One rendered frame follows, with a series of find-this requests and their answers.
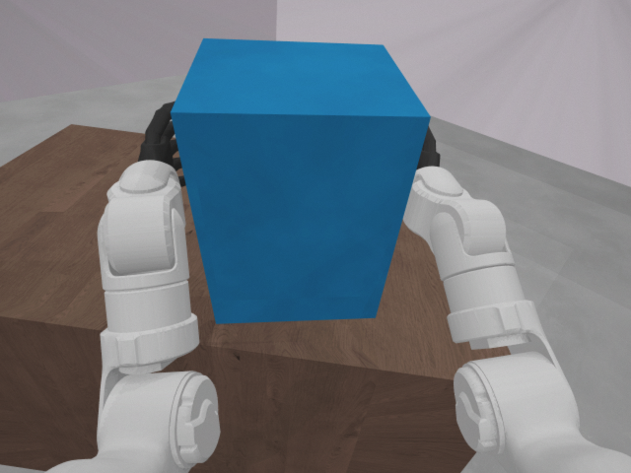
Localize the robot left forearm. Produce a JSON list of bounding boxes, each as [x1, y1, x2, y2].
[[97, 160, 199, 449]]

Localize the robot right upper arm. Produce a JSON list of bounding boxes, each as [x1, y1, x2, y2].
[[454, 352, 631, 473]]

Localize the robot left hand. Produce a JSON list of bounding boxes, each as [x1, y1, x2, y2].
[[138, 101, 186, 187]]

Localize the robot right forearm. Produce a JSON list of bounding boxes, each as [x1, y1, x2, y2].
[[403, 167, 580, 427]]

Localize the pedestal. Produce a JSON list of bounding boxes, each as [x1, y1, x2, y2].
[[0, 124, 511, 473]]

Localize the robot left upper arm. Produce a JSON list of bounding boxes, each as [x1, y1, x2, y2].
[[44, 371, 220, 473]]

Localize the robot right hand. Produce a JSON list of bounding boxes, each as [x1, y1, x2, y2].
[[416, 126, 440, 170]]

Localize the carton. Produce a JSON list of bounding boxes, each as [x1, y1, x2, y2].
[[171, 38, 431, 324]]

